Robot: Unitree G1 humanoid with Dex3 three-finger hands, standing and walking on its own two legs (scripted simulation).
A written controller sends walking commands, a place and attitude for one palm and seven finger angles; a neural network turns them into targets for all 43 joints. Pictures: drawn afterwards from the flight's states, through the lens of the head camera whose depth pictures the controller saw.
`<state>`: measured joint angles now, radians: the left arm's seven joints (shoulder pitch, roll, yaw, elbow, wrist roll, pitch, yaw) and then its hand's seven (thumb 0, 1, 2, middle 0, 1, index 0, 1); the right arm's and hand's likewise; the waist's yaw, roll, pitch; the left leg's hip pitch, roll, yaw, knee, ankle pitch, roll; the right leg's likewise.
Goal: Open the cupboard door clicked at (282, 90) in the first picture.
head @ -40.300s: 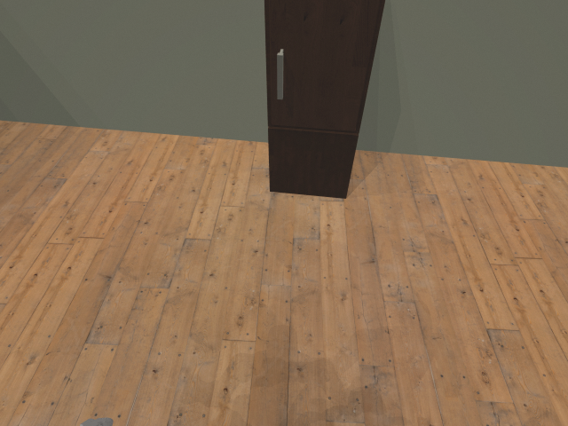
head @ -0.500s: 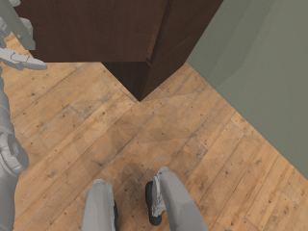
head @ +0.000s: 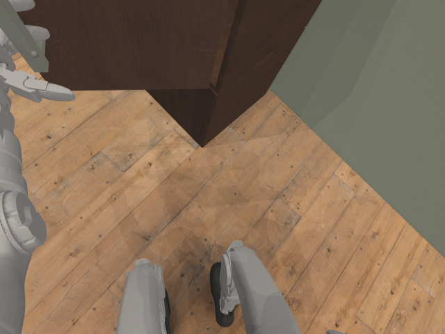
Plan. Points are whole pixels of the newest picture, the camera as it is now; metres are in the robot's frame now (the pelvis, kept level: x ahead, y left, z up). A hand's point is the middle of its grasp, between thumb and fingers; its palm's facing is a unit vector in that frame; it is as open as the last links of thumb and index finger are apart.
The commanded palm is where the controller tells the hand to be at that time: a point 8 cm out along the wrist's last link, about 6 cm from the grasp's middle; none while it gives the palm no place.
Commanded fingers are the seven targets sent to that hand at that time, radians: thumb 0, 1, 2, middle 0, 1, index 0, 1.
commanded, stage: slide the fingers in behind the handle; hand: left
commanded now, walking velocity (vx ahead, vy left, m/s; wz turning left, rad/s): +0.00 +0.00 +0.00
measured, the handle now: (15, 16) +0.61 +0.25 +0.05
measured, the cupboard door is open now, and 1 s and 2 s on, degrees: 53 53 89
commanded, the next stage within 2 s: close the thumb around the handle in 0.14 s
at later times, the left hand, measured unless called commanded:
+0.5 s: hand (33, 53) +0.55 +0.23 +0.04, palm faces +0.03 -1.00 -0.03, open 12.1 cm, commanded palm +0.54 +0.24 +0.04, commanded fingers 0.00 0.28 0.64 -0.36 -1.28 -0.36 -1.28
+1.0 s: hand (35, 54) +0.55 +0.23 +0.04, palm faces +0.04 -1.00 -0.03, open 5.7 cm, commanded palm +0.53 +0.24 +0.04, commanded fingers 0.00 0.90 0.90 -0.40 -1.35 -0.40 -1.35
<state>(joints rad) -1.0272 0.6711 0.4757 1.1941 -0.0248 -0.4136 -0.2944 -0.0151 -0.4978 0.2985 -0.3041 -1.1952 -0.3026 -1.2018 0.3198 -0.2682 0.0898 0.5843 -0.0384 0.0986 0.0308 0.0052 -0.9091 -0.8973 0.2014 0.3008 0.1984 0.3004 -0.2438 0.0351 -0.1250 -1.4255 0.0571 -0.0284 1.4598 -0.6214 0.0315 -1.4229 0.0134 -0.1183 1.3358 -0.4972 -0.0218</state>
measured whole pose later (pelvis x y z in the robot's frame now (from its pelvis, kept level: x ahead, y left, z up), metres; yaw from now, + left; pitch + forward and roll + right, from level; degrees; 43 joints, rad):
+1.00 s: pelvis +0.00 +0.00 +0.00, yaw +0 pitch +33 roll -6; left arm -1.00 0.63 0.46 1.17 -0.04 -0.43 -0.27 0.01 0.73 0.82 -0.38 -1.34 -0.36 -1.35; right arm 0.32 -0.26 0.08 0.59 -0.04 0.10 0.03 0.01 -0.91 -0.90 0.20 0.30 0.20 0.30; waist -0.24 0.04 -0.13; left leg -1.41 0.05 -0.03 1.45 -0.62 0.04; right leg -1.41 0.01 -0.11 1.32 -0.50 -0.01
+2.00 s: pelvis +0.02 -0.02 +0.04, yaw +4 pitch +25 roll -1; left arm -0.23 -0.02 0.02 0.55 0.05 -0.55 0.49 0.01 0.69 0.77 -0.31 -1.30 -0.33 -1.32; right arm 0.19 -0.17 0.00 0.59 -0.08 0.03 0.07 0.01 -0.91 -0.90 0.20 0.30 0.20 0.30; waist -0.05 0.01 -0.19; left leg -1.12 0.02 0.01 1.28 -0.60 0.00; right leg -1.16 -0.01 -0.08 1.24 -0.52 -0.04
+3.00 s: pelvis +0.01 -0.03 +0.03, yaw +5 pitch +24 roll +0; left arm -0.20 -0.10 -0.11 0.57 0.14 -0.55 0.62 -0.01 -0.48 0.31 -0.24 -0.80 -0.24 -0.81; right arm 0.18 -0.18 -0.02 0.64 -0.11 -0.05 0.04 0.01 -0.91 -0.90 0.20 0.30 0.20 0.30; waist -0.04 0.01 -0.19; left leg -1.14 0.01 -0.01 1.31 -0.58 -0.01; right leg -1.18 -0.03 -0.10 1.28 -0.52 -0.06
